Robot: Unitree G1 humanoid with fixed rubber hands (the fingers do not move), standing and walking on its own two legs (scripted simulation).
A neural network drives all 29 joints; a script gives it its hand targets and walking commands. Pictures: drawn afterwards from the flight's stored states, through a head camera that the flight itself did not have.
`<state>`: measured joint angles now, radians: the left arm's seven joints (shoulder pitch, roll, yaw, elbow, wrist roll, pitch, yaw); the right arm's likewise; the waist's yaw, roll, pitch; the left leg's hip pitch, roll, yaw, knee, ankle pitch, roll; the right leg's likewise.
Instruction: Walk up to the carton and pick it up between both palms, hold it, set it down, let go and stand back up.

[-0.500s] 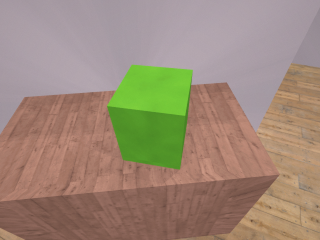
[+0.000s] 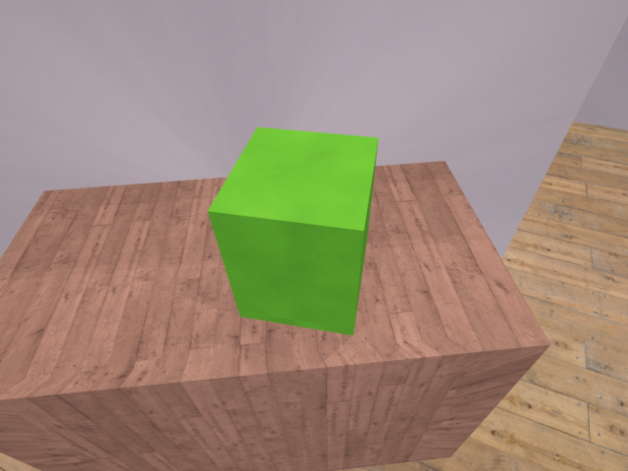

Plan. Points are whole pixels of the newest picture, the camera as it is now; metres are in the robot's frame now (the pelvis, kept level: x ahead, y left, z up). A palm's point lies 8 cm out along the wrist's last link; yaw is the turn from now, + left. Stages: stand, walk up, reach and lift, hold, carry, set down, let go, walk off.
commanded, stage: stand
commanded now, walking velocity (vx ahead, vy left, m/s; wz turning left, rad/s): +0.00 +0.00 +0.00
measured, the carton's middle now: (305, 232) +0.49 +0.03 +0.03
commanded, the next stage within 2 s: none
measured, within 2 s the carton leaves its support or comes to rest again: neither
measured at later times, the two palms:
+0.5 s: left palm out of the picture -0.01 +0.23 -0.14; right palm out of the picture -0.02 -0.23 -0.14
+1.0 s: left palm out of the picture -0.01 +0.23 -0.14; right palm out of the picture -0.02 -0.23 -0.14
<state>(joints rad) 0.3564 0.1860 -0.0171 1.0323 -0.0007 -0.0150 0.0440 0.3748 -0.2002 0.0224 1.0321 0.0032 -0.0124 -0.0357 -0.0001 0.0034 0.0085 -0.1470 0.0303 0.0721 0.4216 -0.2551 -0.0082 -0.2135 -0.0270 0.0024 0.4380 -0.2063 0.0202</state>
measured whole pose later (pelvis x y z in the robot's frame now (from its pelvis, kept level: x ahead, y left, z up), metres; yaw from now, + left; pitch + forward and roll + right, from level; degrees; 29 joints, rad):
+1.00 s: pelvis +0.01 +0.00 +0.00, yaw +0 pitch -1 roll +0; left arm 0.34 0.17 -0.02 1.07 0.00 -0.01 0.05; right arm 0.38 -0.18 0.02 1.06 0.00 -0.02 -0.04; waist 0.00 0.00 0.01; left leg -0.13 0.03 0.07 0.41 -0.26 -0.01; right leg -0.20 -0.03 0.00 0.42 -0.21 0.02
